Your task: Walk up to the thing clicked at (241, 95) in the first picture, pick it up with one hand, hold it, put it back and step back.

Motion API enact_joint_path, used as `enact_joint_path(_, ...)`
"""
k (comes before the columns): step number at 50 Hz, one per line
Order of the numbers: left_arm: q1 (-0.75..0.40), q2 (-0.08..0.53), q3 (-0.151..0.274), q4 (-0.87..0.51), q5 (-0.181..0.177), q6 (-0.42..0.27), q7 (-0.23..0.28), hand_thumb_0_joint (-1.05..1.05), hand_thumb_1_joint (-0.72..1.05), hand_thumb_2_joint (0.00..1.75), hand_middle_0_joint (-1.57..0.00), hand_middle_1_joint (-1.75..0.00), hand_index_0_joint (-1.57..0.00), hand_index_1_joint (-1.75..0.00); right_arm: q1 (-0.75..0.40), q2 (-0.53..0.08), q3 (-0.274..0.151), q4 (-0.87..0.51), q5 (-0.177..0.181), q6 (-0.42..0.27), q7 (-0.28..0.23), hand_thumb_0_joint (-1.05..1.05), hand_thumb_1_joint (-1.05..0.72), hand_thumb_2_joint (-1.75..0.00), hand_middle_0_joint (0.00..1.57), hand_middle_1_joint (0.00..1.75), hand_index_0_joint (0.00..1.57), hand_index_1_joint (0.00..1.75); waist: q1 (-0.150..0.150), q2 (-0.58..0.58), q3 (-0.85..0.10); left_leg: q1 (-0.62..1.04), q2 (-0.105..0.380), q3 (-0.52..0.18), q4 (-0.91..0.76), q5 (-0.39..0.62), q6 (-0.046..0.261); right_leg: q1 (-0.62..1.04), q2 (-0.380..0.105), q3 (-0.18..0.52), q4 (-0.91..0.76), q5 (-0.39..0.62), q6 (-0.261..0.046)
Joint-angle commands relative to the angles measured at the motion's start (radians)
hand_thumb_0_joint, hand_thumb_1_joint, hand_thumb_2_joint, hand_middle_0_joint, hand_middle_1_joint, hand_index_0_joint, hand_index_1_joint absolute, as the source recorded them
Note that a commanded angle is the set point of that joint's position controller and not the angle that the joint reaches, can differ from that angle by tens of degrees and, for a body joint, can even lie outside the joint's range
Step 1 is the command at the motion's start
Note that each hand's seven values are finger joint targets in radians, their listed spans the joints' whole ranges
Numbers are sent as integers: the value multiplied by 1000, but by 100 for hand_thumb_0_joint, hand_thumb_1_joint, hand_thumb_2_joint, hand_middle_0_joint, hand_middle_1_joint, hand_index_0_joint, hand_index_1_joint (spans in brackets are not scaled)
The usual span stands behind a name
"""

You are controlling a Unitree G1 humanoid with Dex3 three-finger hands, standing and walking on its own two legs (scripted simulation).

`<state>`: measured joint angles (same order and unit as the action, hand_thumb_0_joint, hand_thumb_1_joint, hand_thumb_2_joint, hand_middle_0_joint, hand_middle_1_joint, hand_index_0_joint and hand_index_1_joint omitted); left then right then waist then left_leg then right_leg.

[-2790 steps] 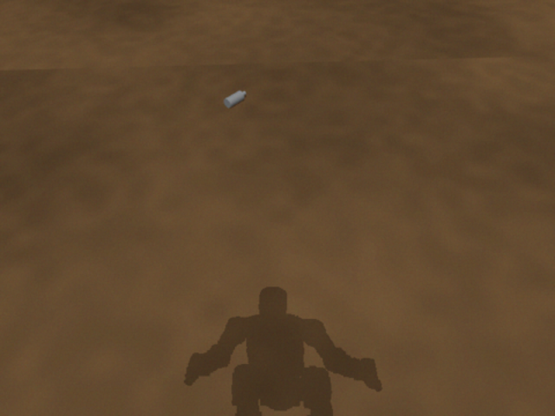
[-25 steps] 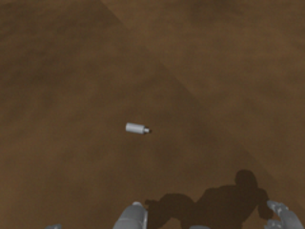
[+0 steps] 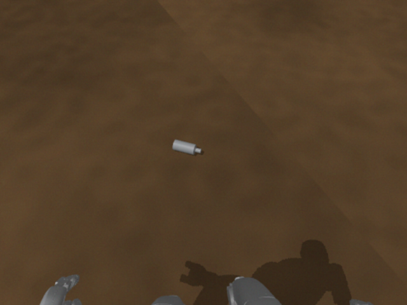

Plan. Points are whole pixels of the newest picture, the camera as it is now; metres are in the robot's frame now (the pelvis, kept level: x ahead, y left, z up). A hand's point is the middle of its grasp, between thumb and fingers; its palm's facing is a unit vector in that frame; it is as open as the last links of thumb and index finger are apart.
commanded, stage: step back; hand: left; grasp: from above
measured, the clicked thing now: (187, 147) +0.97 +0.13 -0.73
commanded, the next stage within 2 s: stand in 1.28 s
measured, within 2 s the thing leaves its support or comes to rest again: neither
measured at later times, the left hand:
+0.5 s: hand out of the picture -0.05 +0.28 -0.14, palm faces +0.01 -0.91 -0.41, open 7.4 cm
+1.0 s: hand out of the picture +0.01 +0.25 -0.14, palm faces +0.02 -0.93 -0.38, open 7.4 cm
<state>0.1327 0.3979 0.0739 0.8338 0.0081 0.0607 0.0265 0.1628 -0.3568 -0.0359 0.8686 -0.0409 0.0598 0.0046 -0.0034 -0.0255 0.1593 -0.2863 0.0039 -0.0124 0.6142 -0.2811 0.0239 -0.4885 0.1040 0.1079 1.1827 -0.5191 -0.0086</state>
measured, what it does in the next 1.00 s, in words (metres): steps on the spot: right foot, then left foot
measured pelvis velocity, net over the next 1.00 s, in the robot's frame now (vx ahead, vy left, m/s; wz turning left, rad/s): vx -0.07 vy -0.02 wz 0.02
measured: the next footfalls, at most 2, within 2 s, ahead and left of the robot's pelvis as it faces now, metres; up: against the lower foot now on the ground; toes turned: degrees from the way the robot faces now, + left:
right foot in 0.14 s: -0.02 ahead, -0.13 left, +0.00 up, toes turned -2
left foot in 0.44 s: -0.06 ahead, +0.12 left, +0.00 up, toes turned -3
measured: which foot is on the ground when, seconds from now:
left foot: down 0.00-0.18, up 0.20-0.42, down 0.44-0.72, up 0.74-0.98, down 1.00-1.00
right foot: up 0.00-0.12, down 0.14-1.00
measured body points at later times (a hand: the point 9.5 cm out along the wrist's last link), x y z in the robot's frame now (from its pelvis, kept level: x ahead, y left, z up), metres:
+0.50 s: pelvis -0.10 +0.00 +0.00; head -0.09 +0.00 +0.45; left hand -0.05 +0.33 -0.12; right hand -0.06 -0.32 -0.13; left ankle -0.10 +0.13 -0.73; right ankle -0.10 -0.12 -0.72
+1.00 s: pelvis -0.07 -0.02 +0.00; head -0.05 -0.03 +0.45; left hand +0.01 +0.29 -0.12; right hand +0.01 -0.33 -0.13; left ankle -0.02 +0.12 -0.73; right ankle -0.06 -0.12 -0.73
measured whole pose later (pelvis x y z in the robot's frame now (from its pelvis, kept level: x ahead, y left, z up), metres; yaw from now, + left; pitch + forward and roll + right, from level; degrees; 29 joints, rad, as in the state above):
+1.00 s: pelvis -0.07 -0.02 +0.00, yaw +1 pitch -3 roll +0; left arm 0.17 0.35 0.04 0.98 0.02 -0.03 -0.01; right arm 0.20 -0.39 -0.05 1.00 -0.03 -0.01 0.01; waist 0.01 0.02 0.09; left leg -0.29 0.02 -0.02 0.57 -0.25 0.00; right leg -0.23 -0.02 -0.05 0.62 -0.34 -0.02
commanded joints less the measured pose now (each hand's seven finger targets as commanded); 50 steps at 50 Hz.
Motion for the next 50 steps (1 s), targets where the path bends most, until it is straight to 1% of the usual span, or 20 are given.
enact_joint_path(1, 45, 157, 46, -50, 8, -38, -2, 0, 90, 90, -20, -30, -20, -30, -37, -247, -73, -91, 1, -35, -23, 0, -90, -90, 20, 30, 20, 30, -2, 207, -150, 127, 236, -197, -175, 325, 219, 53, -59, -26, -200, -12, 30)
enact_joint_path(6, 162, 156, 42, 49, 22, -78, -9, 0, 90, 90, -20, -30, -20, -30, -45, -290, -83, -75, 10, -14, -12, 0, -90, -90, 20, 30, 20, 30, 28, 197, -227, 61, 196, -151, -99, 30, 144, 342, -57, -144, -799, 178, -23)
enact_joint_path(7, 174, 193, 57, 65, 35, -87, -6, 0, 90, 90, -20, -30, -20, -30, -23, -242, -68, -71, 11, -12, -11, 0, -90, -90, 20, 30, 20, 30, 24, 105, -220, -74, 150, -123, -2, -53, 96, 441, -97, -23, -834, 176, -41)
enact_joint_path(8, 169, 262, 74, 55, 47, -96, -3, 0, 90, 90, -20, -30, -20, -30, -29, -181, -47, -90, 19, -17, -6, 0, -90, -90, 20, 30, 20, 30, 30, -90, -183, -288, 20, -76, 146, -190, 17, 468, -287, 308, -889, 16, -97)
enact_joint_path(9, 93, 365, 91, 21, 46, -92, -2, 0, 90, 90, -20, -30, -20, -30, -114, -204, -61, -101, 18, -16, -21, 0, -90, -90, 20, 30, 20, 30, 83, -187, -133, -196, -15, -145, 270, -301, -23, 138, -502, 502, -943, -94, -246)
enact_joint_path(10, 24, 342, 86, 4, 40, -97, 0, 0, 90, 90, -20, -30, -20, -30, -114, -247, -76, -84, 21, -15, -18, 0, -90, -90, 20, 30, 20, 30, 51, -112, -48, -139, 6, -218, 378, -251, -34, 13, -507, 482, -950, -115, -261)
enact_joint_path(13, -35, 241, 63, 4, 34, -106, 2, 0, 90, 90, -20, -30, -20, -30, -27, -218, -64, -23, 31, -33, -12, 0, -90, -90, 20, 30, 20, 30, 2, -61, -62, -120, -48, -146, 399, -146, -36, 96, -348, 175, -855, 105, -180)
enact_joint_path(17, 53, 259, 72, 29, 48, -106, -13, 0, 90, 90, -20, -30, -20, -30, -41, -208, -59, -15, 10, -55, 8, 0, -90, -90, 20, 30, 20, 30, 65, -139, -69, -151, -18, -73, 141, -203, -45, 236, -332, 191, -875, -170, -161)
enact_joint_path(21, 36, 234, 46, 30, 34, -84, -24, 0, 90, 90, -20, -30, -20, -30, 38, -197, -73, 41, 9, -86, 6, 0, -90, -90, 20, 30, 20, 30, 15, -105, -102, 118, -44, 11, -224, -84, -10, 181, -297, 91, -767, 4, -127)
enact_joint_path(22, 64, 192, 29, 33, 33, -80, -26, 0, 90, 90, -20, -30, -20, -30, 72, -221, -87, 53, 1, -94, 2, 0, -90, -90, 20, 30, 20, 30, -1, -21, -131, 246, 10, -106, -259, -91, 12, 78, -254, 36, -660, 53, -91)
enact_joint_path(23, 34, 141, 14, 29, 14, -83, -31, 0, 90, 90, -20, -30, -20, -30, 74, -294, -99, 50, -1, -99, 0, 0, -90, -90, 20, 30, 20, 30, -14, 163, -134, 258, 196, -451, -343, -362, 101, -73, -130, -78, -504, -2, -22)
enact_joint_path(25, -21, 217, 42, 31, 16, -87, -26, 0, 90, 90, -20, -30, -20, -30, 72, -336, -103, 40, 2, -108, 3, 0, -90, -90, 20, 30, 20, 30, -29, 109, -60, 82, 315, -565, -404, -451, 222, -32, -132, -41, -291, -29, -18)
enact_joint_path(34, 93, 155, 43, 110, 21, -113, -30, 0, 90, 90, -20, -30, -20, -30, 5, -242, -72, 20, 17, -83, 3, 0, -90, -90, 20, 30, 20, 30, 41, 161, -123, -61, 142, -177, -164, -51, 95, 370, -64, -177, -745, 223, -20)
enact_joint_path(35, 123, 175, 51, 122, 27, -119, -21, 0, 90, 90, -20, -30, -20, -30, 8, -193, -52, 15, 25, -80, 0, 0, -90, -90, 20, 30, 20, 30, 63, 98, -150, -141, 109, -145, -63, -16, 59, 497, -98, -109, -782, 251, -29)
enact_joint_path(36, 158, 251, 67, 122, 36, -126, -12, 0, 90, 90, -20, -30, -20, -30, -6, -137, -35, -5, 36, -82, -2, 0, -90, -90, 20, 30, 20, 30, 89, -93, -164, -312, -33, -94, 142, -121, 1, 555, -298, 245, -865, 130, -101)
enact_joint_path(37, 128, 315, 78, 112, 33, -127, -14, 0, 90, 90, -20, -30, -20, -30, -9, -173, -46, 2, 26, -77, -16, 0, -90, -90, 20, 30, 20, 30, 84, -127, -126, -285, -40, -81, 292, -309, -14, 402, -493, 426, -948, -28, -215)
enact_joint_path(38, 76, 307, 78, 86, 29, -127, -18, 0, 90, 90, -20, -30, -20, -30, 26, -220, -62, 23, 21, -76, -22, 0, -90, -90, 20, 30, 20, 30, 58, -56, -78, -260, -8, -136, 361, -314, -16, 318, -534, 447, -948, -13, -264)
enact_joint_path(42, 4, 236, 53, 72, 23, -136, -15, 0, 90, 90, -20, -30, -20, -30, 87, -196, -51, 73, 23, -85, -9, 0, -90, -90, 20, 30, 20, 30, 19, -71, -79, -145, 24, -107, 243, -159, -23, 254, -381, 142, -867, 301, -177)
enact_joint_path(46, -14, 224, 36, 72, 14, -123, -16, 0, 90, 90, -20, -30, -20, -30, 55, -169, -46, 83, 17, -84, -5, 0, -90, -90, 20, 30, 20, 30, 20, -132, -128, 2, 15, 16, 31, -91, -27, 235, -343, 32, -777, 575, -149)
enact_joint_path(50, -18, 170, 11, 64, -3, -102, -13, 0, 90, 90, -20, -30, -20, -30, 59, -206, -58, 102, 8, -95, -20, 0, -90, -90, 20, 30, 20, 30, 0, 8, -219, 174, 114, -91, -159, 344, 25, 215, -246, -41, -606, 572, -42)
